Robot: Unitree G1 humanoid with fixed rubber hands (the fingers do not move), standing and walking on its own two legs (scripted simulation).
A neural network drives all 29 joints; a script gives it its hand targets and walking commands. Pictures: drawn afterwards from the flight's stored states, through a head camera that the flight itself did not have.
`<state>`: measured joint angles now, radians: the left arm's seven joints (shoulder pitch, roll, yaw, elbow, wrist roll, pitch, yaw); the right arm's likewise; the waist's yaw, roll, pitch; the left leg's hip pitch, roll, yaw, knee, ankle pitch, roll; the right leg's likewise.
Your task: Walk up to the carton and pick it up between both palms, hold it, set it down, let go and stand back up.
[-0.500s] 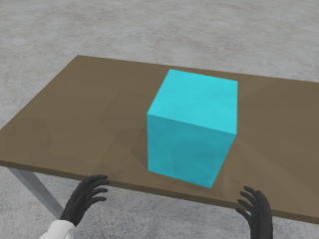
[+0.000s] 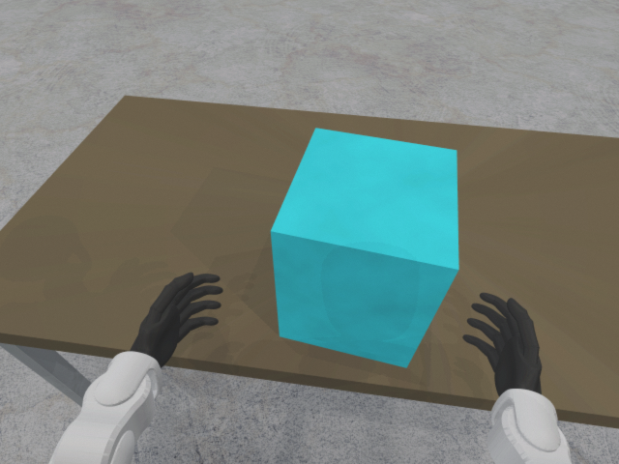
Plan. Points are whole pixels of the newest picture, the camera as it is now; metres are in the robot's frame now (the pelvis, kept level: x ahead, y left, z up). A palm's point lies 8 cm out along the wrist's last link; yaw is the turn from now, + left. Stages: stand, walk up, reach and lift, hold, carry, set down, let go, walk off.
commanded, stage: reach and lift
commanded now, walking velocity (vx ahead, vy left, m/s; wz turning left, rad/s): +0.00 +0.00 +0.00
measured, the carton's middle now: (361, 249) +0.42 -0.04 +0.04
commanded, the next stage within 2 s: none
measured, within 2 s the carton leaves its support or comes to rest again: neither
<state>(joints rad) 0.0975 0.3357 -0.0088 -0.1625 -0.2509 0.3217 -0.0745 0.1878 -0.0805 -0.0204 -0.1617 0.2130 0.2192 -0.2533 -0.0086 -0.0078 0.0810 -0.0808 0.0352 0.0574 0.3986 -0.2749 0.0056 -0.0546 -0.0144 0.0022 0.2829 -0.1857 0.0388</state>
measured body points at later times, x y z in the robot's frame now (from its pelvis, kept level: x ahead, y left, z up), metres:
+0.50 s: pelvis -0.02 -0.01 +0.00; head +0.00 +0.01 +0.45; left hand +0.34 +0.18 +0.10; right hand +0.28 -0.22 +0.10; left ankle -0.04 +0.10 -0.75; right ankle -0.02 -0.15 -0.75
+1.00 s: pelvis -0.03 -0.01 +0.00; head -0.01 +0.01 +0.45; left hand +0.42 +0.16 +0.16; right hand +0.35 -0.22 +0.15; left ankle -0.04 +0.10 -0.75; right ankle -0.02 -0.15 -0.75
